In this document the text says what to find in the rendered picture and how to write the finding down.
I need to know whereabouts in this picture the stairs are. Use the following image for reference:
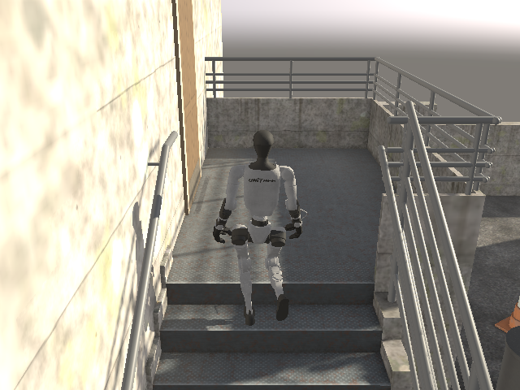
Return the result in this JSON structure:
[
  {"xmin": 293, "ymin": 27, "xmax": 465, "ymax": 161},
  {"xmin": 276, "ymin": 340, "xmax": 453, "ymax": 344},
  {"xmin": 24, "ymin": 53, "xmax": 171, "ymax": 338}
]
[{"xmin": 153, "ymin": 284, "xmax": 391, "ymax": 390}]

